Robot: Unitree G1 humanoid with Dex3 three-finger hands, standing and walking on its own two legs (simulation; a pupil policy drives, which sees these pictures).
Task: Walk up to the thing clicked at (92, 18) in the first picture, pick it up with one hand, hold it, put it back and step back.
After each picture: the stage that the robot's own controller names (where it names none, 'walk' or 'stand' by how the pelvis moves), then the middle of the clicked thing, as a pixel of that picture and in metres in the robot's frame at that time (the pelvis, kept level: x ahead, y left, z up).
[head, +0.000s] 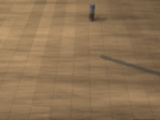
stand; (91, 12) +1.90 -0.13 -0.65
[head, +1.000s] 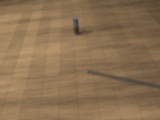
walk; (76, 26) +1.75 +0.19 -0.63
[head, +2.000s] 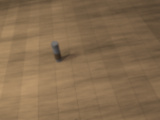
walk; (56, 52) +1.13 +0.36 -0.65
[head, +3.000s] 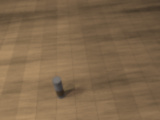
walk; (59, 88) +0.74 +0.27 -0.65
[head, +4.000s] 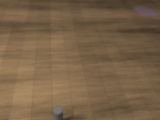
walk; (58, 117) +0.53 +0.14 -0.63
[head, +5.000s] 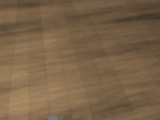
stand; out of the picture +0.42 +0.20 -0.64
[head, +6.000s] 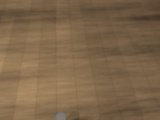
stand; out of the picture +0.39 +0.14 -0.64
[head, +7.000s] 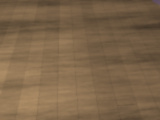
stand; out of the picture +0.38 +0.16 -0.66
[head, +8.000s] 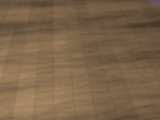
stand; out of the picture +0.37 +0.18 -0.66
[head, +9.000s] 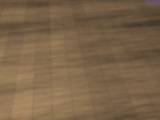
stand; out of the picture +0.36 +0.17 -0.66
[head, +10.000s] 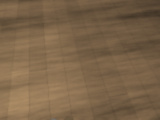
stand; out of the picture +0.36 +0.19 -0.65
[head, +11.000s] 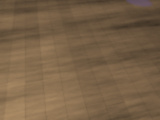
stand; out of the picture +0.34 +0.19 -0.66
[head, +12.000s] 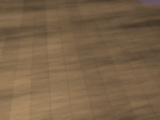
stand; out of the picture +0.34 +0.19 -0.66
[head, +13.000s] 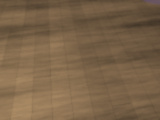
stand; out of the picture +0.34 +0.19 -0.66
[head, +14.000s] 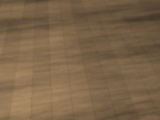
go down; out of the picture +0.35 +0.18 -0.65
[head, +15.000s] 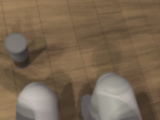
go down; (19, 54) +0.46 +0.18 -0.25
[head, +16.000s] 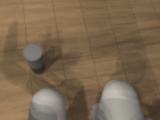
approach; (36, 61) +0.46 +0.16 -0.28
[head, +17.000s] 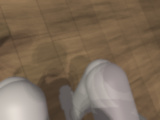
close in; out of the picture +0.47 +0.20 -0.18
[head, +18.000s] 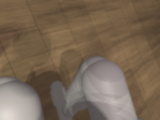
close; out of the picture +0.46 +0.21 -0.18
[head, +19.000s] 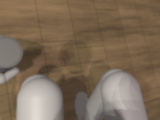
lift; (2, 60) +0.37 +0.22 -0.13
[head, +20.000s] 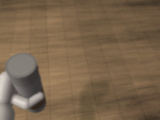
lift; (30, 88) +0.32 +0.17 +0.04
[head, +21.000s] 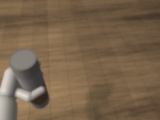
hold; (33, 83) +0.34 +0.17 +0.04
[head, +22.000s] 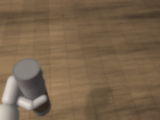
hold; (35, 91) +0.31 +0.17 +0.02
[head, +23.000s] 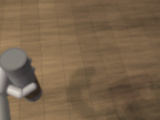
crouch; (25, 79) +0.36 +0.18 -0.03
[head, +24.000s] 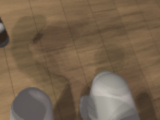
lower; out of the picture +0.52 +0.20 -0.04
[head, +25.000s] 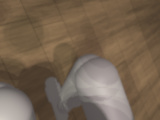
lower; out of the picture +0.50 +0.23 -0.18
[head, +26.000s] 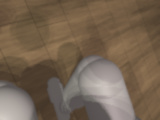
lower; out of the picture +0.48 +0.23 -0.19
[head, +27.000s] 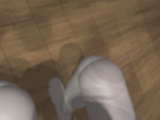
lower; out of the picture +0.47 +0.22 -0.19
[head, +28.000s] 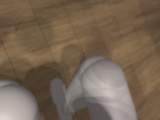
lower; out of the picture +0.47 +0.21 -0.19
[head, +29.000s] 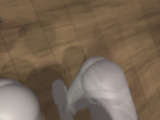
open; out of the picture +0.46 +0.20 -0.19
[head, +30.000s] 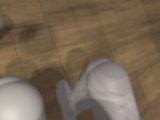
stand; out of the picture +0.46 +0.19 -0.19
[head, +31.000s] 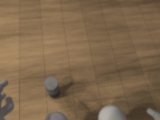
stand; (53, 89) +0.42 +0.14 -0.45
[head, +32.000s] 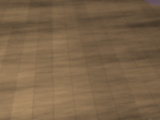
stand; out of the picture +0.37 +0.14 -0.60
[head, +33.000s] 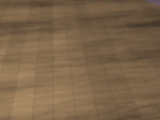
stand; out of the picture +0.37 +0.15 -0.60
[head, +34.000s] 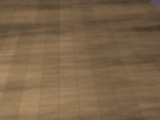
stand; out of the picture +0.38 +0.14 -0.64
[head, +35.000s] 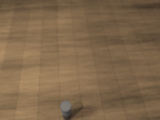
walk; (66, 111) +0.42 +0.09 -0.63
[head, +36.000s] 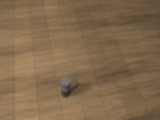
walk; (65, 87) +0.56 +0.09 -0.64
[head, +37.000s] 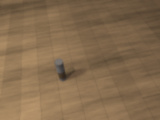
walk; (61, 70) +0.85 +0.28 -0.63
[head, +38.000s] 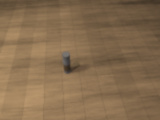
stand; (66, 63) +1.00 +0.16 -0.64
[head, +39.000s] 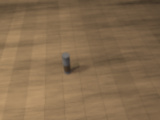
stand; (66, 64) +1.02 +0.17 -0.66
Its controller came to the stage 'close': yes
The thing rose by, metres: 0.68
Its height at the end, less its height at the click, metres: +0.00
